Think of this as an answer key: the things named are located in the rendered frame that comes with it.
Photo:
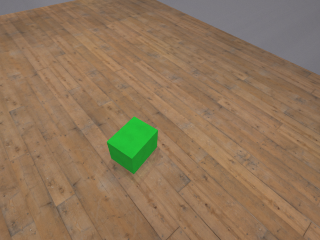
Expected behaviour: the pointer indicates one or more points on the carton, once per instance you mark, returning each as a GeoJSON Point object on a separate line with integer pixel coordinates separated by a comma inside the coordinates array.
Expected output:
{"type": "Point", "coordinates": [133, 144]}

